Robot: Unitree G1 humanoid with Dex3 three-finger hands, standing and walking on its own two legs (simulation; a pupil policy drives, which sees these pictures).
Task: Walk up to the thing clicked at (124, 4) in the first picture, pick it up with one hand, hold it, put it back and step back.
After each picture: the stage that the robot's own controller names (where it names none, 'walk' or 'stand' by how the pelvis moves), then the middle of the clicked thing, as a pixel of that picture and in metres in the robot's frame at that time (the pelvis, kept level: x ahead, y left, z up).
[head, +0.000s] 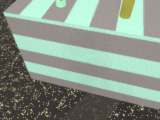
stand; (127, 7) +0.87 -0.21 +0.01
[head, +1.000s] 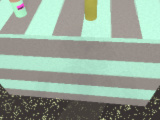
walk; (90, 8) +0.79 +0.03 +0.03
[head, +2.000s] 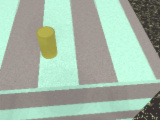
stand; (47, 43) +0.49 +0.18 +0.04
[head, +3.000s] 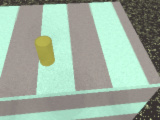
stand; (45, 51) +0.49 +0.18 +0.01
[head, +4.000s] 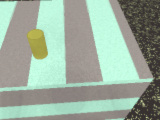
stand; (38, 44) +0.51 +0.23 +0.02
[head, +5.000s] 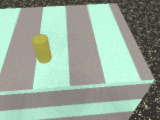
stand; (42, 49) +0.52 +0.21 +0.01
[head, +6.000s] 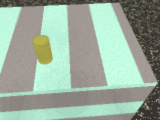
stand; (43, 50) +0.51 +0.20 +0.01
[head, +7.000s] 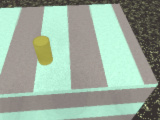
stand; (43, 51) +0.50 +0.20 +0.01
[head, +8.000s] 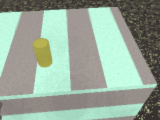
rise first; (43, 53) +0.50 +0.22 +0.01
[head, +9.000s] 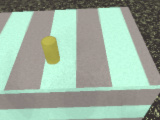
go down; (51, 50) +0.51 +0.21 +0.01
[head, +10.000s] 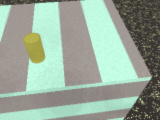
go down; (35, 48) +0.51 +0.21 +0.02
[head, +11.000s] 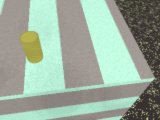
go down; (32, 47) +0.49 +0.20 +0.02
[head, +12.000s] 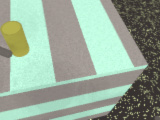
close in; (16, 39) +0.49 +0.22 +0.05
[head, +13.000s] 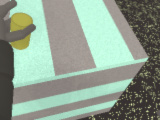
close; (21, 32) +0.51 +0.20 +0.07
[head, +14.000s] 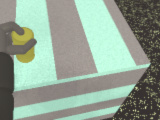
lift; (24, 45) +0.46 +0.20 +0.06
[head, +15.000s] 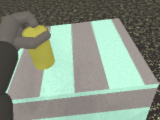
lift; (40, 48) +0.34 +0.15 +0.23
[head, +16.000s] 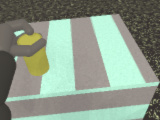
hold; (34, 55) +0.34 +0.17 +0.19
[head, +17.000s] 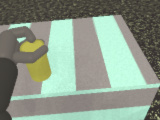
hold; (37, 61) +0.33 +0.17 +0.18
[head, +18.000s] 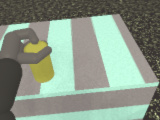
crouch; (40, 62) +0.34 +0.16 +0.17
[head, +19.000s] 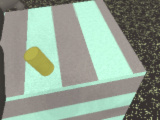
crouch; (39, 62) +0.45 +0.17 +0.03
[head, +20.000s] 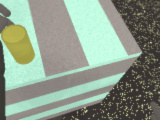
lower; (19, 46) +0.44 +0.16 +0.06
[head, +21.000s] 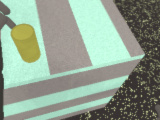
lower; (27, 44) +0.45 +0.15 +0.06
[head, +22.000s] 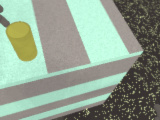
lower; (23, 42) +0.45 +0.15 +0.07
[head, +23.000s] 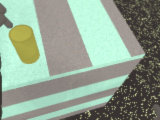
lower; (25, 45) +0.44 +0.15 +0.07
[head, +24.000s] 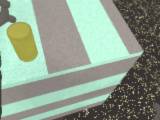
open; (24, 43) +0.45 +0.15 +0.07
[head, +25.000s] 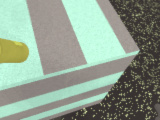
withdraw; (7, 51) +0.42 +0.18 +0.08
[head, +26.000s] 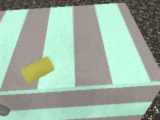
sink last; (37, 69) +0.41 +0.24 +0.01
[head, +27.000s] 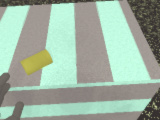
stand; (36, 62) +0.45 +0.25 -0.01
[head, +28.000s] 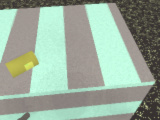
stand; (22, 64) +0.45 +0.29 -0.01
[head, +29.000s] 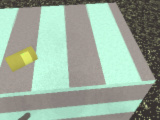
stand; (21, 58) +0.47 +0.30 -0.01
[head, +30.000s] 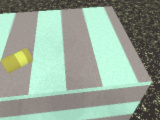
stand; (17, 60) +0.48 +0.31 -0.01
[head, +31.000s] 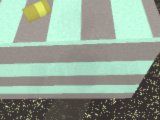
walk; (36, 11) +0.68 +0.28 +0.01
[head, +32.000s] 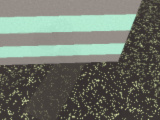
walk; out of the picture +1.05 +0.23 +0.01
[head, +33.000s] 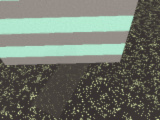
stand; out of the picture +1.16 +0.25 +0.00
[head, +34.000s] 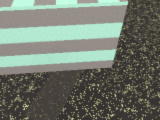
stand; out of the picture +1.10 +0.26 -0.02
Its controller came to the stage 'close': yes
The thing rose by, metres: 0.20
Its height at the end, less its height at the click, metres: -0.02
